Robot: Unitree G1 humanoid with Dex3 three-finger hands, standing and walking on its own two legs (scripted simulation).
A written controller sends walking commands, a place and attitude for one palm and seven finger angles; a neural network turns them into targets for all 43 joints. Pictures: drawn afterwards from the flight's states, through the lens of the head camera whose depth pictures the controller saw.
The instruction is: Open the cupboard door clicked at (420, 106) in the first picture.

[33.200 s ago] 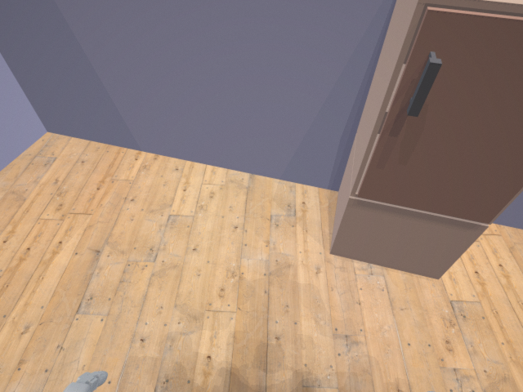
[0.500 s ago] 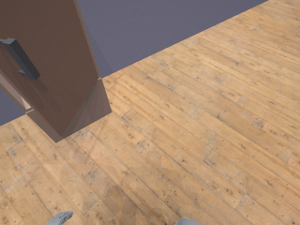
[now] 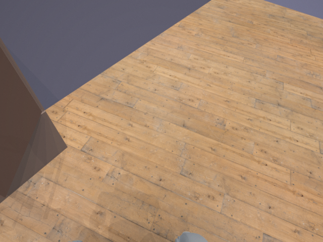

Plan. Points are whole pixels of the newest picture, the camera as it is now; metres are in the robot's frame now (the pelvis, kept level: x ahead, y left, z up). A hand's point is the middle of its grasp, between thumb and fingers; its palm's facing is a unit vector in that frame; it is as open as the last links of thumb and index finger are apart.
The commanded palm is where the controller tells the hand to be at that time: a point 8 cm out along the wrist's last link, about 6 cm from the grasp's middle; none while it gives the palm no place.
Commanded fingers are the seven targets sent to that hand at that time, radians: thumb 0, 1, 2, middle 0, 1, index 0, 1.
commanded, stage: walk to a spot facing it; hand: left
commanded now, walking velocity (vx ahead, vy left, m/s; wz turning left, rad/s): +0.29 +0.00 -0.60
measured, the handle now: out of the picture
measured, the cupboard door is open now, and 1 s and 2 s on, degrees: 38 38 38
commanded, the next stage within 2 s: turn to face it in 1.36 s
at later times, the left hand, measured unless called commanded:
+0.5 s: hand (148, 185) +0.30 +0.05 -0.16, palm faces -0.34 -0.92 -0.20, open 7.4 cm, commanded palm none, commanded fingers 0.00 0.90 0.90 -0.20 -0.30 -0.20 -0.30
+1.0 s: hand (160, 140) +0.48 +0.02 -0.17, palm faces -0.38 -0.91 -0.15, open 7.4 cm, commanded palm none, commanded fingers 0.00 0.90 0.90 -0.20 -0.30 -0.20 -0.30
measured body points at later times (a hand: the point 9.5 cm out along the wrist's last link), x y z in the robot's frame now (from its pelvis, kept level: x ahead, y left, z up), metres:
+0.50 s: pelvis +0.14 -0.09 +0.00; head +0.20 -0.12 +0.44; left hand +0.32 +0.10 -0.15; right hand +0.08 -0.34 -0.15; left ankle +0.17 +0.06 -0.66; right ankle +0.14 -0.17 -0.74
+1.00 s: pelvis +0.37 -0.13 +0.01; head +0.40 -0.13 +0.46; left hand +0.50 +0.07 -0.15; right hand +0.30 -0.36 -0.13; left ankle +0.40 -0.04 -0.74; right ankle +0.32 -0.27 -0.65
